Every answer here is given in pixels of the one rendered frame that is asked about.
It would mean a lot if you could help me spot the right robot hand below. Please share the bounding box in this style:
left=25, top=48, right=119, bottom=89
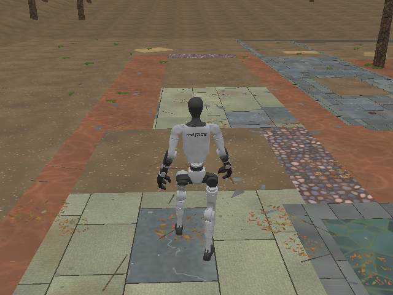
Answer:
left=218, top=167, right=232, bottom=179

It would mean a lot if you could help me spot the right robot shin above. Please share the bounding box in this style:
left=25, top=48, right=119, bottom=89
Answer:
left=204, top=211, right=216, bottom=253

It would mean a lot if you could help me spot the robot head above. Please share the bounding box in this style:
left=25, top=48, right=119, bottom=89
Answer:
left=186, top=97, right=206, bottom=127

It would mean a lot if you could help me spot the robot right forearm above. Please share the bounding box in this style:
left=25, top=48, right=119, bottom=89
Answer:
left=220, top=147, right=231, bottom=169

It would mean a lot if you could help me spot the left robot hand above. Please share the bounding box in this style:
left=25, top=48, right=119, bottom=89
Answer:
left=157, top=174, right=171, bottom=190

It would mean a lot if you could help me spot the left robot upper arm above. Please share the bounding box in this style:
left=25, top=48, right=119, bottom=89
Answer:
left=167, top=124, right=184, bottom=159

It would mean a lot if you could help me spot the right robot upper arm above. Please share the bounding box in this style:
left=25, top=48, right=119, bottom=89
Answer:
left=209, top=124, right=226, bottom=157

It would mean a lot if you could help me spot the robot left forearm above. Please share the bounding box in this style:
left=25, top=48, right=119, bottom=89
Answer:
left=159, top=150, right=173, bottom=177

